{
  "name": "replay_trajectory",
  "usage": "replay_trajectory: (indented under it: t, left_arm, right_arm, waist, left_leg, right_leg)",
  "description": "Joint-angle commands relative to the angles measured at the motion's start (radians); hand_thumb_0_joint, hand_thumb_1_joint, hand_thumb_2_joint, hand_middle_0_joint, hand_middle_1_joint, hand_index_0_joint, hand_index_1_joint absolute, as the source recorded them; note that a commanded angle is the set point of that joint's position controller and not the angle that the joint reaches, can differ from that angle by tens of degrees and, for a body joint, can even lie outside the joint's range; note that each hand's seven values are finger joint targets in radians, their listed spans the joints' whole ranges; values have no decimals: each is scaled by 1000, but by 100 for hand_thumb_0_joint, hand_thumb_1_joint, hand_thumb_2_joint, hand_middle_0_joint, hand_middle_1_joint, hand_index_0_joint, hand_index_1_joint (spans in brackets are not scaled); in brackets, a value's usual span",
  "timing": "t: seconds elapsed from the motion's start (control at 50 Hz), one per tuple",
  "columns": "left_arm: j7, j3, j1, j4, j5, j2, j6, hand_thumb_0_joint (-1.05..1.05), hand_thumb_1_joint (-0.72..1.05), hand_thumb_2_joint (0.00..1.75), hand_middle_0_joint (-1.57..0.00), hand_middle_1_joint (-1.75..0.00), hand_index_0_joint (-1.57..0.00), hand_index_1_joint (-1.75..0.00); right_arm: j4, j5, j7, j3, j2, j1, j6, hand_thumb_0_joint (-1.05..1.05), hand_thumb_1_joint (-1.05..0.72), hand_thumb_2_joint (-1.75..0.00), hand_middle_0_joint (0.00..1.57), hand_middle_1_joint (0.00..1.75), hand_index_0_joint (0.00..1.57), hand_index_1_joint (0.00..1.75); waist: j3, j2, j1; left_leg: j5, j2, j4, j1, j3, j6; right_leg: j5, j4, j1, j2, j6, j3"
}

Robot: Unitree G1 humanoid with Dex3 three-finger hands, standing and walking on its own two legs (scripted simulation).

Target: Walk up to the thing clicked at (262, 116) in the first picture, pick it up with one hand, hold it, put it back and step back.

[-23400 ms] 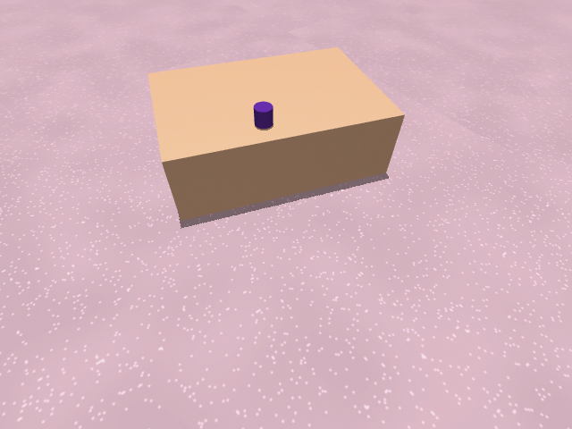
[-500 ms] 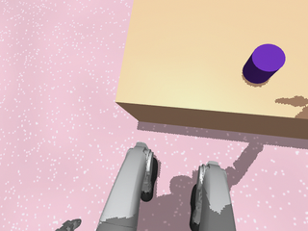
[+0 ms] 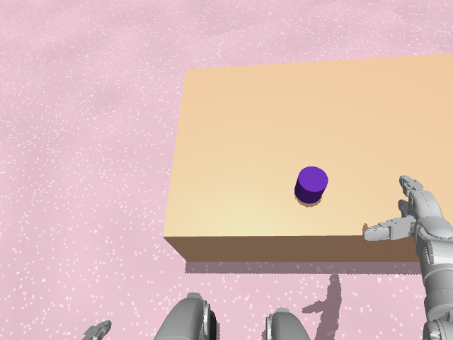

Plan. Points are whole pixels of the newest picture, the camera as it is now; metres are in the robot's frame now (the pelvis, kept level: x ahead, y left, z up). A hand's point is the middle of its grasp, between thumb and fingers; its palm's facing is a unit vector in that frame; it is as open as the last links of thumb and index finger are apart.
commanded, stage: home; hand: right
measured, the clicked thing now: (310, 185) +0.53 -0.19 -0.29
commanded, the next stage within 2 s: none
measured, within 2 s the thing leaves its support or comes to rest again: neither
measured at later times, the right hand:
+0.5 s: hand (350, 317) +0.17 -0.17 -0.03, palm faces +0.09 +0.98 -0.19, open 17.1 cm
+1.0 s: hand (355, 325) +0.16 -0.17 -0.03, palm faces +0.08 +0.97 -0.21, open 17.4 cm
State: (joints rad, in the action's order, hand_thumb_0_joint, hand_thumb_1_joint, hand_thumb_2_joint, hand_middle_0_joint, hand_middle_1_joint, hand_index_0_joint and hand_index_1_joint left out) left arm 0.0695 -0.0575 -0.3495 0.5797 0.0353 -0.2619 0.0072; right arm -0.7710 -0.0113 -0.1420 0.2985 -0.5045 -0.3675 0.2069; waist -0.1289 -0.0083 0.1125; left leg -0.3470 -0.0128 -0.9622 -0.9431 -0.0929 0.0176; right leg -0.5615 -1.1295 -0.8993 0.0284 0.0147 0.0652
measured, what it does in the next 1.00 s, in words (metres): stands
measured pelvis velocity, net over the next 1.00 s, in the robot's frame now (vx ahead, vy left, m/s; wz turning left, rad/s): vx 0.01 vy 0.01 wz -0.03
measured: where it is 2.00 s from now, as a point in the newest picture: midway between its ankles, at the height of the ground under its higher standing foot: outside the picture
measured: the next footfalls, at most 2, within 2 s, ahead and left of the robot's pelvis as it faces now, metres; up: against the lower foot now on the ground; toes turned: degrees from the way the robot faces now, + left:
none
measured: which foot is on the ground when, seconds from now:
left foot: down 0.00-1.00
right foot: down 0.00-1.00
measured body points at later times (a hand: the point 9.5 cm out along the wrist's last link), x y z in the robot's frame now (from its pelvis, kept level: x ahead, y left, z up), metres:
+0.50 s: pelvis +0.03 +0.02 +0.02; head +0.06 +0.01 +0.47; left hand +0.21 +0.25 -0.04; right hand +0.17 -0.22 -0.02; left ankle +0.06 +0.14 -0.66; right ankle -0.02 -0.10 -0.66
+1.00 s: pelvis +0.01 +0.01 +0.02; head +0.03 +0.01 +0.47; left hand +0.17 +0.25 -0.04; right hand +0.16 -0.22 -0.01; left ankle +0.06 +0.14 -0.66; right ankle -0.02 -0.10 -0.66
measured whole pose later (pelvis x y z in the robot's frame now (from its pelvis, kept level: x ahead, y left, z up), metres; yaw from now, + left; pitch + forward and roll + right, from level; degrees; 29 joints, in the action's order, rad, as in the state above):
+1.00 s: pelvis +0.01 +0.01 +0.02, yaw -2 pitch +9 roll +3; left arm 0.17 -0.03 -0.30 0.53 0.01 -0.22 -0.22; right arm 0.11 0.04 0.02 0.04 -0.23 0.49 0.42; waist -0.13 -0.04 0.03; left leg -0.37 -0.02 -0.91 -0.70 -0.09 0.01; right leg -0.55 -1.01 -0.63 0.02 0.00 0.06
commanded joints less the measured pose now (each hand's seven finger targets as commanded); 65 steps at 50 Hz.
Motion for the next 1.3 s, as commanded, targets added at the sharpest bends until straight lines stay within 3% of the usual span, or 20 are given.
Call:
replay_trajectory:
  t: [0.0, 0.06, 0.18, 0.24, 0.28, 0.3, 0.32, 0.34, 0.36, 0.38, 0.4, 0.5, 0.58, 0.6, 0.7, 0.84, 0.94, 1.06, 1.18, 1.28]
  left_arm:
    - [27, 74, -57, -84, 6, -167, -62, 0, 89, 90, -20, -29, -20, -29]
    - [27, 85, -51, -80, 14, -161, -79, 0, 89, 90, -20, -29, -20, -29]
    - [30, 80, 40, -144, 25, -130, -130, 0, 89, 90, -20, -29, -20, -29]
    - [38, 77, 86, -168, 22, -113, -151, 0, 86, 86, -20, -28, -20, -29]
    - [45, 78, 102, -187, 19, -107, -161, 0, 85, 87, -19, -29, -20, -28]
    - [45, 77, 109, -196, 17, -97, -169, 0, 87, 85, -20, -28, -19, -28]
    - [49, 79, 108, -198, 13, -93, -175, 0, 89, 90, -20, -29, -20, -29]
    - [54, 82, 111, -200, 10, -93, -180, 0, 89, 89, -20, -29, -20, -29]
    - [57, 77, 115, -210, 8, -86, -187, 0, 89, 90, -20, -29, -20, -29]
    - [63, 76, 113, -216, 5, -83, -193, 0, 89, 90, -20, -29, -20, -29]
    - [70, 74, 114, -212, 1, -80, -199, 0, 89, 90, -20, -29, -20, -29]
    - [97, 88, 113, -207, -17, -88, -231, 0, 89, 90, -20, -29, -20, -29]
    - [104, 83, 138, -205, -22, -80, -260, 0, 89, 90, -20, -30, -20, -29]
    - [104, 74, 135, -196, -23, -70, -265, 0, 89, 90, -20, -30, -20, -30]
    - [101, 71, 160, -206, -23, -76, -280, 0, 89, 90, -20, -30, -20, -30]
    - [101, 74, 164, -225, -24, -77, -289, 0, 90, 90, -20, -30, -20, -30]
    - [108, 74, 148, -221, -27, -79, -303, 0, 90, 90, -20, -30, -20, -30]
    - [110, 76, 139, -211, -26, -81, -309, 0, 90, 90, -20, -30, -20, -30]
    - [114, 75, 145, -206, -27, -83, -318, 0, 90, 90, -20, -30, -20, -30]
    - [113, 75, 132, -202, -28, -83, -323, 0, 90, 90, -20, -30, -20, -30]
  right_arm:
    - [304, 26, 31, -24, -193, -171, 29, 0, 47, -11, 6, 7, 6, 7]
    - [265, 57, 22, -92, -62, 5, 90, 0, 49, -9, 6, 6, 6, 6]
    - [516, 99, 33, -132, 30, 267, 130, 0, 52, -8, 6, 6, 6, 6]
    - [685, 93, 74, -141, 52, 423, 132, 0, 49, -8, 14, 14, 14, 14]
    - [766, 87, 108, -105, 40, 601, 138, 0, 51, -8, 6, 6, 6, 6]
    - [855, 79, 117, -158, 86, 625, 141, 0, 48, -12, 14, 14, 14, 14]
    - [943, 80, 129, -185, 114, 616, 137, 0, 47, -11, 6, 7, 6, 7]
    - [960, 73, 145, -153, 95, 702, 141, 0, 49, -9, 6, 6, 6, 6]
    - [984, 68, 154, -179, 125, 743, 145, 0, 50, -9, 6, 6, 6, 6]
    - [1020, 66, 162, -198, 144, 737, 143, 0, 51, -8, 6, 6, 6, 6]
    - [1069, 64, 172, -181, 121, 708, 136, 0, 51, -8, 6, 6, 6, 6]
    - [1084, 51, 174, -208, 160, 754, 120, 0, 51, -8, 6, 6, 6, 6]
    - [1043, 49, 166, -202, 163, 799, 123, 0, 52, -7, 5, 6, 5, 6]
    - [1068, 59, 161, -237, 197, 770, 124, 0, 53, -7, 5, 6, 5, 6]
    - [1025, 56, 161, -218, 184, 874, 163, 0, 53, -6, 5, 5, 5, 5]
    - [1064, 48, 173, -191, 157, 820, 170, 0, 54, -6, 5, 5, 5, 5]
    - [1090, 56, 172, -220, 184, 820, 163, 0, 54, -6, 5, 5, 5, 5]
    - [1078, 58, 166, -213, 179, 852, 176, 0, 54, -6, 5, 5, 5, 5]
    - [1090, 55, 164, -207, 172, 836, 190, 0, 52, -7, 5, 6, 5, 6]
    - [1115, 53, 162, -219, 182, 834, 197, 0, 52, -7, 5, 6, 5, 6]
  waist:
    - [-289, -242, -24]
    - [-191, -124, -17]
    - [-169, -15, -57]
    - [-166, -23, -79]
    - [-167, -23, -96]
    - [-179, -41, -88]
    - [-184, -57, -78]
    - [-194, -60, -91]
    - [-174, -56, -77]
    - [-156, -38, -61]
    - [-150, -51, -58]
    - [-121, -15, -30]
    - [-105, -13, -56]
    - [-102, -3, -39]
    - [-101, -24, -84]
    - [-66, -22, -86]
    - [-97, -39, -77]
    - [-118, -46, -81]
    - [-63, -31, -81]
    - [-104, -71, -80]
  left_leg:
    - [167, 26, 131, 314, 14, -61]
    - [165, 28, 161, 352, 2, -56]
    - [166, 25, 201, 449, -3, -41]
    - [160, 22, 203, 469, 4, -36]
    - [176, 22, 201, 488, 5, -33]
    - [189, 23, 195, 484, 10, -34]
    - [202, 22, 192, 483, 14, -33]
    - [220, 23, 184, 489, 11, -34]
    - [230, 21, 186, 481, 16, -33]
    - [231, 21, 186, 466, 19, -28]
    - [225, 19, 187, 462, 25, -25]
    - [202, 19, 185, 427, 27, -18]
    - [143, 10, 200, 435, 28, -15]
    - [136, 10, 202, 432, 28, -14]
    - [100, 10, 207, 454, 19, -20]
    - [4, 12, 217, 432, 21, -16]
    - [48, 15, 187, 418, 19, -19]
    - [85, 20, 169, 417, 10, -22]
    - [13, 18, 188, 399, 11, -18]
    - [76, 20, 147, 392, 10, -25]
  right_leg:
    - [432, 288, 321, 6, -23, 18]
    - [406, 326, 285, 5, -17, 25]
    - [360, 349, 292, -14, 1, -5]
    - [345, 351, 302, -21, 2, -15]
    - [356, 343, 300, -27, 4, -25]
    - [367, 336, 313, -28, 1, -28]
    - [377, 329, 324, -30, -1, -31]
    - [406, 320, 325, -30, -3, -28]
    - [400, 312, 318, -33, -1, -32]
    - [384, 305, 316, -35, 3, -34]
    - [372, 300, 306, -35, 4, -34]
    - [339, 287, 306, -37, 7, -26]
    - [270, 295, 286, -42, 8, -27]
    - [262, 295, 280, -41, 11, -25]
    - [241, 315, 258, -45, 1, -23]
    - [139, 329, 210, -40, 2, -17]
    - [178, 320, 230, -32, -3, -3]
    - [232, 323, 243, -27, -12, 11]
    - [146, 337, 203, -29, -7, 11]
    - [239, 336, 245, -16, -24, 37]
